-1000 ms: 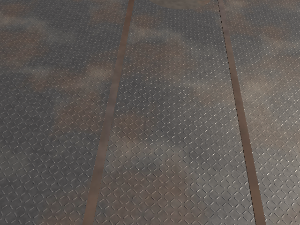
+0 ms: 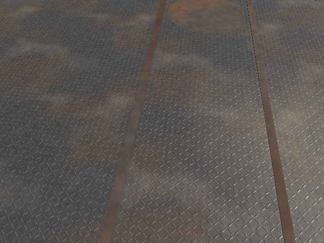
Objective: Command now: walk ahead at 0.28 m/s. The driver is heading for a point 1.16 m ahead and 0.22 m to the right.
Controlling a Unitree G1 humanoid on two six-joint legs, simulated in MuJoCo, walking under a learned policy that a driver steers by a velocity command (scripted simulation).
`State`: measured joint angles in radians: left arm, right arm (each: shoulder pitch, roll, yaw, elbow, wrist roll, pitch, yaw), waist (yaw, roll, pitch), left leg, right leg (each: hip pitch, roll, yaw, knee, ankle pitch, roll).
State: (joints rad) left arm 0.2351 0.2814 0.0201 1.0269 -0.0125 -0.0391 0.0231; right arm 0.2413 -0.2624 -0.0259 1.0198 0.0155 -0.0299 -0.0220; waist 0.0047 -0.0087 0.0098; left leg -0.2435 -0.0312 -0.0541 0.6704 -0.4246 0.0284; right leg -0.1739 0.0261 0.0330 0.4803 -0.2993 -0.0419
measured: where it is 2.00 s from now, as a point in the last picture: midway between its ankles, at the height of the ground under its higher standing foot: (196, 144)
